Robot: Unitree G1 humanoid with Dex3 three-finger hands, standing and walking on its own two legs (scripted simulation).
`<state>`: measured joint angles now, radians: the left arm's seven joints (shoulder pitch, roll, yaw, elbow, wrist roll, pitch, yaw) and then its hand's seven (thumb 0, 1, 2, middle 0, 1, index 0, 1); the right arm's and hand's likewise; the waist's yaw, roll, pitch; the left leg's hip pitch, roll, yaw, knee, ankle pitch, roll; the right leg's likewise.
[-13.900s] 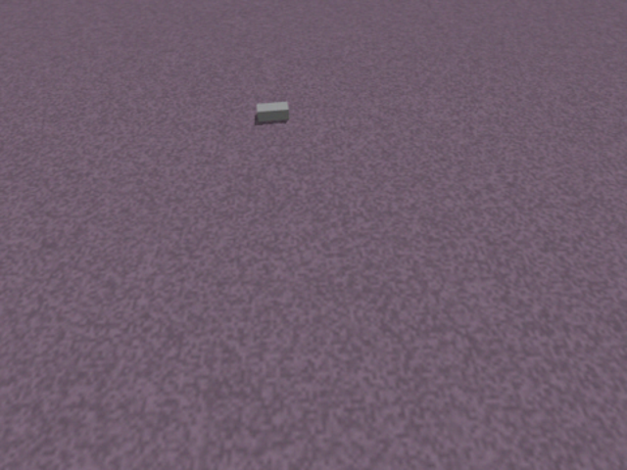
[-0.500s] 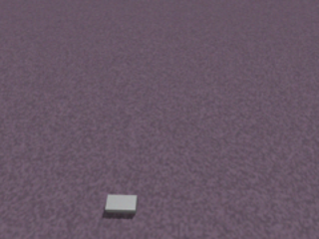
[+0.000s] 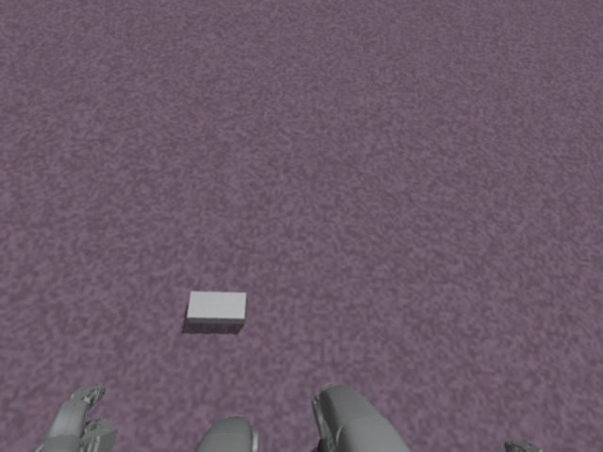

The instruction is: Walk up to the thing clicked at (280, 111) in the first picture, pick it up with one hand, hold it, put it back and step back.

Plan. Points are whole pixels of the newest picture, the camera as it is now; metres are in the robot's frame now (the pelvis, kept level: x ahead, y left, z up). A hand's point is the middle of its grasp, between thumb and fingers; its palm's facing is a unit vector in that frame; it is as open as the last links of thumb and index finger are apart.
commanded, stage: walk up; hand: left
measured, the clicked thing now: (218, 307) +0.51 +0.21 -0.73
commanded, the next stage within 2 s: stand in 1.86 s
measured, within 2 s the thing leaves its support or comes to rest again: neither
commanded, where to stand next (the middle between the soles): +0.12 -0.03 m, yaw +0 degrees
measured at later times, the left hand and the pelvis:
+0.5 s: hand out of the picture +0.00 +0.23 -0.13, palm faces -0.03 -0.91 -0.41, open 7.4 cm; pelvis -0.12 -0.03 +0.00, yaw -1 degrees
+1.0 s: hand out of the picture -0.21 +0.21 -0.14, palm faces -0.02 -0.92 -0.39, open 7.4 cm; pelvis -0.25 -0.06 +0.00, yaw -3 degrees
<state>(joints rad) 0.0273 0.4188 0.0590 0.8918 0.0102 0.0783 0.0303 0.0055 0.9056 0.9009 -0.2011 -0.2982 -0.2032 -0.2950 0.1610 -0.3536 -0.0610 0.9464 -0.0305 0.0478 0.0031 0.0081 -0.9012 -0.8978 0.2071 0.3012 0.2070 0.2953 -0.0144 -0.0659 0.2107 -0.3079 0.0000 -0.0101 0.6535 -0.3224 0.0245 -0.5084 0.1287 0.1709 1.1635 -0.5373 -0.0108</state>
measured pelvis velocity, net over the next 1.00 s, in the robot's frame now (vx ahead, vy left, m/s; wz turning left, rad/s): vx -0.25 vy -0.06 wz -0.06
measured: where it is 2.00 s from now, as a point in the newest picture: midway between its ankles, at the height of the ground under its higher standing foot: outside the picture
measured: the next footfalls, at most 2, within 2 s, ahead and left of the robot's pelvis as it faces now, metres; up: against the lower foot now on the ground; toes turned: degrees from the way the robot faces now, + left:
right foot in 0.24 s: -0.06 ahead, -0.15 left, +0.00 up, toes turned -1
left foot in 0.58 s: -0.11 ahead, +0.09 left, +0.00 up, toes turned -1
